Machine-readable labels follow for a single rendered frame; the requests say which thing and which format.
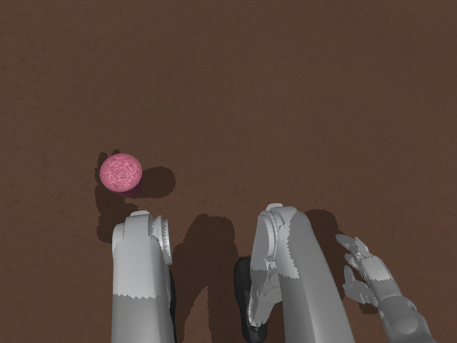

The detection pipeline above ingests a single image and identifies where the right robot hand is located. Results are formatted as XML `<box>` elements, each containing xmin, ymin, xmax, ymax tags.
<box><xmin>336</xmin><ymin>234</ymin><xmax>403</xmax><ymax>307</ymax></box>

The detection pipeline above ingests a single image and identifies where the cup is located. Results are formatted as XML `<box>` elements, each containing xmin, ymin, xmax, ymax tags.
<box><xmin>100</xmin><ymin>154</ymin><xmax>143</xmax><ymax>198</ymax></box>

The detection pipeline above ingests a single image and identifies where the right robot foot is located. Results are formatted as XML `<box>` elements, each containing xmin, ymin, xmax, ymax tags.
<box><xmin>233</xmin><ymin>257</ymin><xmax>267</xmax><ymax>343</ymax></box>

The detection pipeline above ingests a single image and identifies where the right robot arm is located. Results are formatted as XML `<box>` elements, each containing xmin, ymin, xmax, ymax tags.
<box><xmin>378</xmin><ymin>296</ymin><xmax>439</xmax><ymax>343</ymax></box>

